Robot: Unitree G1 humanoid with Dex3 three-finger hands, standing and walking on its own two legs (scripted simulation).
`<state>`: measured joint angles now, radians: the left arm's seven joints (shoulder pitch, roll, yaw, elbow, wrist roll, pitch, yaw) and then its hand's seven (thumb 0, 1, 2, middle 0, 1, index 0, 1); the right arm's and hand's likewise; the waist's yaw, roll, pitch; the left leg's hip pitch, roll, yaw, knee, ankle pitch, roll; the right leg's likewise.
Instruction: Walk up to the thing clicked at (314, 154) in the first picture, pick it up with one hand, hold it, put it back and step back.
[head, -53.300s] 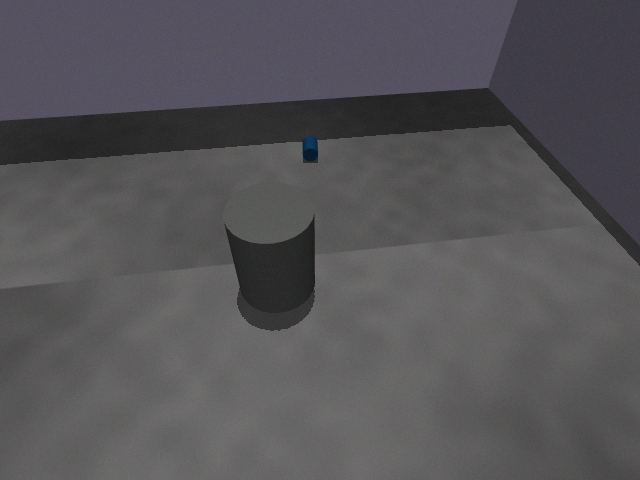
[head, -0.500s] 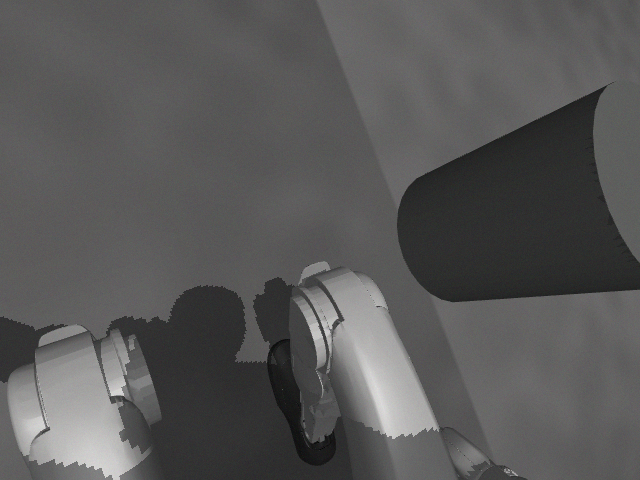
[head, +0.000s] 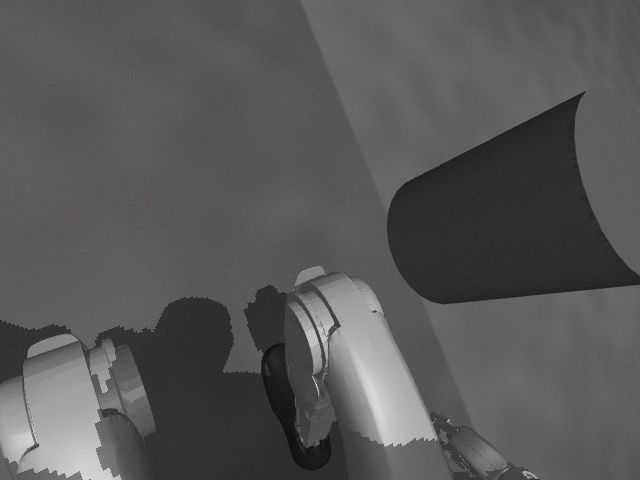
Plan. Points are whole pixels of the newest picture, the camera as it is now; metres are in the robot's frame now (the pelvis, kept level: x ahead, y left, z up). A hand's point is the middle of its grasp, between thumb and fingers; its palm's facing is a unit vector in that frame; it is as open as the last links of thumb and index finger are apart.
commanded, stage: close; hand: left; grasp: from above
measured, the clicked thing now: out of the picture +0.43 +0.36 -0.25
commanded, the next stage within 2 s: settle in 0.62 s
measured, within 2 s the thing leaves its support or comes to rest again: leaves its support in 1.04 s
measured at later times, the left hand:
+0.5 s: hand out of the picture +0.40 +0.35 -0.23, palm faces -0.47 -0.12 -0.88, open 10.7 cm
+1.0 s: hand out of the picture +0.41 +0.36 -0.23, palm faces -0.43 -0.13 -0.89, open 10.7 cm
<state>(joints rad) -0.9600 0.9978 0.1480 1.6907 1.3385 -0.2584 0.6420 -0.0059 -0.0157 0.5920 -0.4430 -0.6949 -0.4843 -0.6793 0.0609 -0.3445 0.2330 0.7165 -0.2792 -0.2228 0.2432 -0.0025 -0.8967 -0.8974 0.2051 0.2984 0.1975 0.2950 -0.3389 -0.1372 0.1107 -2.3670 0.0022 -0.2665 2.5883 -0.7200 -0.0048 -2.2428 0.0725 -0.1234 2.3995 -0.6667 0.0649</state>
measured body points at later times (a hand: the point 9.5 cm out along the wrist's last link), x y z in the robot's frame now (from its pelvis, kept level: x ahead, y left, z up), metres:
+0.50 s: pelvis +0.00 -0.01 +0.00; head +0.24 +0.14 +0.35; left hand +0.42 +0.35 -0.18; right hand +0.08 -0.26 -0.07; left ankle +0.06 +0.12 -0.26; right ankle +0.12 -0.13 -0.26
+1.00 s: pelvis +0.00 +0.00 +0.00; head +0.24 +0.14 +0.35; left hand +0.43 +0.36 -0.18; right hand +0.09 -0.26 -0.06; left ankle +0.06 +0.12 -0.26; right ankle +0.12 -0.13 -0.26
